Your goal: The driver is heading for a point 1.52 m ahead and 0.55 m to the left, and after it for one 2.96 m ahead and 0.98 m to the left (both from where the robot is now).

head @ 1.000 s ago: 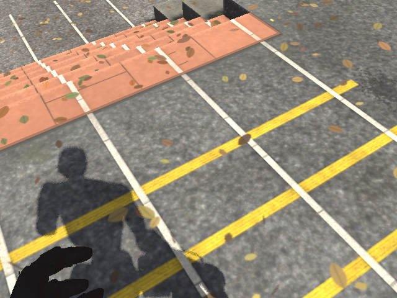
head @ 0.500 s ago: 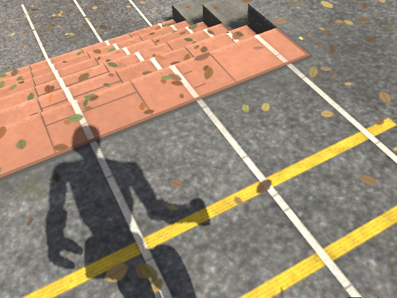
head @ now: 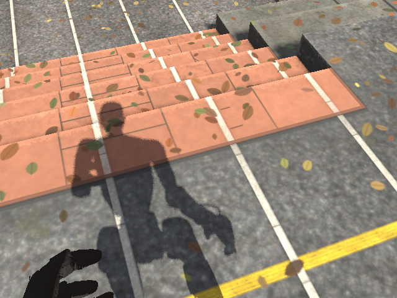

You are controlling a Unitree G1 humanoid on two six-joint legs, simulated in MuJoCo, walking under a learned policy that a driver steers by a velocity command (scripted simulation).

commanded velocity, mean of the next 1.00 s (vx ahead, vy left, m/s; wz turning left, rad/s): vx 0.50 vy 0.00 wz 0.59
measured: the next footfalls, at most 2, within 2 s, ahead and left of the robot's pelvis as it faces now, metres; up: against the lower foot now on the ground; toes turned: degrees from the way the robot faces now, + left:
right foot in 0.04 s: +0.20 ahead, -0.13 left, +0.00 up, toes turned +7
left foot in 0.56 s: +0.42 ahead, +0.20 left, +0.00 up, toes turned +23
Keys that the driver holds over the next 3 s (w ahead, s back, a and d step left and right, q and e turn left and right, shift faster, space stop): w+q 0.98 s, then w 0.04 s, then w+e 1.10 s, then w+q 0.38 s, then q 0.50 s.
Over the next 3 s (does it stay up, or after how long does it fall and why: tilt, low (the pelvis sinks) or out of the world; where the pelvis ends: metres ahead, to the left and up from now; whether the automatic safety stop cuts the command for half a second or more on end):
stays up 1.52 0.48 -0.27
